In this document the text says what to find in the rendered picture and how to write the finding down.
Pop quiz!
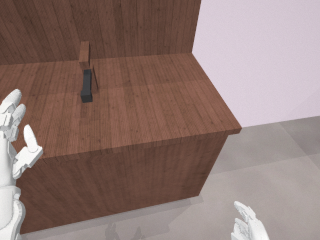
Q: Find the right robot hand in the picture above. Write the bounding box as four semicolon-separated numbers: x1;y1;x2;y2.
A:
231;201;270;240

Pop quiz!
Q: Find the left robot hand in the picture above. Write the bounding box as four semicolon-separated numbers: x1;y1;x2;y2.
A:
0;89;44;187

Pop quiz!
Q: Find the tap lever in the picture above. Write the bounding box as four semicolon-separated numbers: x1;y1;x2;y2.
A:
80;69;93;103

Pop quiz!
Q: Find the left robot forearm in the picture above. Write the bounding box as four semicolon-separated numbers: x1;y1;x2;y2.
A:
0;185;26;240

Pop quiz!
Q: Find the counter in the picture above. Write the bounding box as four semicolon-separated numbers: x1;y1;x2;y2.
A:
0;0;242;235

